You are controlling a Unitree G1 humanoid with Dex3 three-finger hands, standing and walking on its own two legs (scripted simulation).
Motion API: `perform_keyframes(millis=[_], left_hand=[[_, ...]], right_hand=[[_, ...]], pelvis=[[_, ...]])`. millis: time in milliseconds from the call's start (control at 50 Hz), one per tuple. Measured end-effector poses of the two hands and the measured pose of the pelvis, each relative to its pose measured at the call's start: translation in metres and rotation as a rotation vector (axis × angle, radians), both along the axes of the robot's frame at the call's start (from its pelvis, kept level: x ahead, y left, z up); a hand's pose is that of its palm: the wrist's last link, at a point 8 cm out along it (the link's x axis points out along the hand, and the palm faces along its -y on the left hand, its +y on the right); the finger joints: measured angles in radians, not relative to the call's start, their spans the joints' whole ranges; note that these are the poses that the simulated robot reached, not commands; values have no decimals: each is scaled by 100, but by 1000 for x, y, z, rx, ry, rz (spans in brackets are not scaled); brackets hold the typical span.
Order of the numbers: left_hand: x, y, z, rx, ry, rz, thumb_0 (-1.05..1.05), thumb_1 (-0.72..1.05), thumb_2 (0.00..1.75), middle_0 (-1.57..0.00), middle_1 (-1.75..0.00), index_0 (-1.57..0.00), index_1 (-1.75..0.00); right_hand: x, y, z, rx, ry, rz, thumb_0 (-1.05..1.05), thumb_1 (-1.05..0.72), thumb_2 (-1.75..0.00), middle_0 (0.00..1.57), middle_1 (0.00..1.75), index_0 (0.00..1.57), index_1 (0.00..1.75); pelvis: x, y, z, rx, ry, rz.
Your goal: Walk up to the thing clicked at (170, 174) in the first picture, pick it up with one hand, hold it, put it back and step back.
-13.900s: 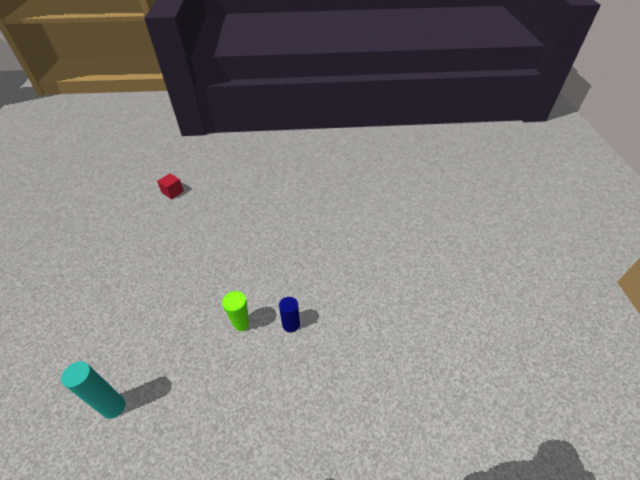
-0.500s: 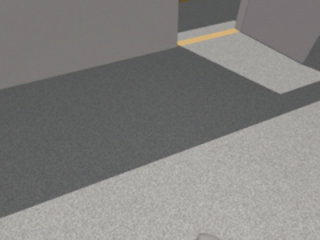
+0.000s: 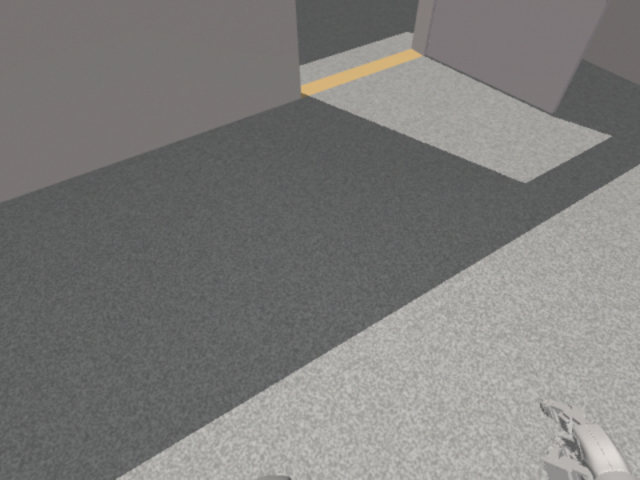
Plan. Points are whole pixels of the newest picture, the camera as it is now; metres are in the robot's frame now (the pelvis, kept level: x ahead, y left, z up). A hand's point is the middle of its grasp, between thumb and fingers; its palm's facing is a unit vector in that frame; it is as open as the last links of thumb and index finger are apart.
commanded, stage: walk up
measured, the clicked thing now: out of the picture +0.18 -1.45 -0.72
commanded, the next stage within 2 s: none
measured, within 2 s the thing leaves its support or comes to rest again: neither
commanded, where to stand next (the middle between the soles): +0.24 +0.03 m, yaw -100 degrees
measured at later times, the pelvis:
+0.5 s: pelvis +0.20 +0.08 -0.01, yaw -25 degrees
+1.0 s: pelvis +0.26 +0.17 -0.01, yaw -58 degrees
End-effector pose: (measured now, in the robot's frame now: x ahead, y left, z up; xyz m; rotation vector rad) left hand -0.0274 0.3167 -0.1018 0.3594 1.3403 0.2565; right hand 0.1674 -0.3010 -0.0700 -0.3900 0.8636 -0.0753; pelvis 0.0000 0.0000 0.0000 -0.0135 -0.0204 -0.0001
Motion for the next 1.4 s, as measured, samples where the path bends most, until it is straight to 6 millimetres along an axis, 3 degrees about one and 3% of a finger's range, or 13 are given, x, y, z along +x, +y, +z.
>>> perform_keyframes(millis=[120, 200, 300, 380, 460, 600, 660, 740, 820, 960, 1120, 1240, 1400], left_hand=[[134, 44, 23, 18, -96, -181, 1, 90, 90, -21, -30, -20, -30], [224, 57, 38, 45, -135, -309, 1, 90, 90, -20, -30, -20, -30], [337, 46, 46, 72, -185, -457, 1, 91, 90, -20, -30, -20, -30], [416, 27, 39, 95, -291, -550, 1, 90, 90, -20, -30, -20, -30], [454, 15, 32, 70, -366, -570, 1, 91, 90, -20, -30, -20, -30], [507, 5, 11, -33, -270, -724, 1, 90, 90, -21, -30, -20, -30], [549, 2, -6, -75, -278, -785, 1, 90, 90, -21, -30, -21, -30], [594, -7, -7, -98, -277, -865, 1, 90, 90, -21, -30, -21, -30], [620, -15, 1, -133, -246, -941, 1, 90, 90, -21, -30, -20, -30], [636, -49, 11, -122, -169, -1130, 1, 91, 90, -20, -30, -20, -30], [613, -115, 16, -125, -243, -1284, 1, 91, 90, -20, -30, -20, -30], [591, -138, 20, -141, -200, -1347, 1, 90, 90, -21, -30, -20, -30], [606, -185, -8, -155, -180, -1426, 1, 90, 90, -21, -30, -21, -30]], right_hand=[[-32, 14, 13, 8, 68, -190, 1, -90, -90, 20, 30, 21, 30], [-55, 16, 7, 7, 119, -318, 1, -90, -90, 20, 30, 21, 30], [-80, 25, -14, 29, 205, -474, 1, -90, -90, 20, 30, 21, 30], [-81, 35, -42, 58, 276, -566, 1, -90, -90, 20, 30, 20, 30], [-50, 51, -56, 76, 295, -586, 1, -91, -90, 20, 29, 20, 30], [22, 88, -42, 76, 104, -642, 1, -91, -90, 20, 30, 21, 30], [24, 109, -43, 14, 73, -704, 1, -90, -90, 20, 30, 21, 30], [-2, 142, -32, -11, 145, -819, 1, -90, -90, 20, 30, 21, 30], [-44, 166, -13, -55, 217, -927, 1, -90, -90, 21, 30, 21, 30], [-144, 196, 6, -132, 293, -1114, 1, -90, -90, 21, 30, 21, 30], [-248, 242, -23, -49, 364, -1327, 1, -90, -90, 20, 30, 21, 30], [-239, 276, -35, 70, 304, -1414, 1, -91, -90, 20, 29, 20, 30], [-210, 312, -42, 109, 244, -1487, 1, -90, -90, 20, 30, 21, 30]], pelvis=[[43, 27, 19, -5, -3, -109], [75, 45, 20, 2, -3, -183], [120, 58, 12, 9, 1, -273], [158, 57, -9, 8, -3, -311], [182, 71, -16, -30, -27, -390], [234, 113, -14, -14, -22, -551], [255, 135, -27, 6, -25, -617], [263, 150, -20, -4, -20, -711], [268, 160, -7, 7, 3, -799], [267, 171, -3, 18, 23, -977], [237, 159, -19, 9, 18, -1093], [237, 147, -8, 10, 1, -1209], [252, 134, -17, 10, -14, -1314]])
